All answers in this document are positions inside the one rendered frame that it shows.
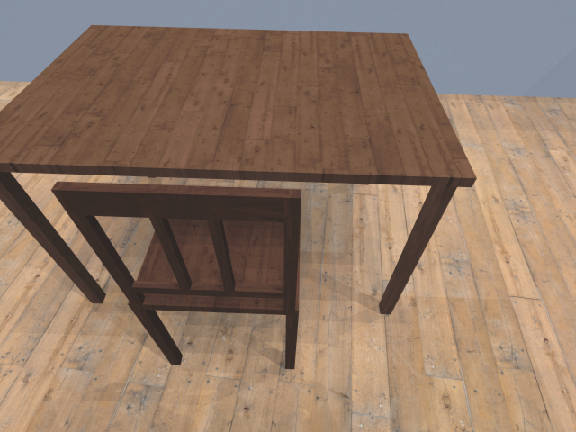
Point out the chair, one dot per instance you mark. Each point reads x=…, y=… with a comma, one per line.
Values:
x=214, y=249

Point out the table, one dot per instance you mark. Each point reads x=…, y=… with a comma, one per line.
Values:
x=266, y=105

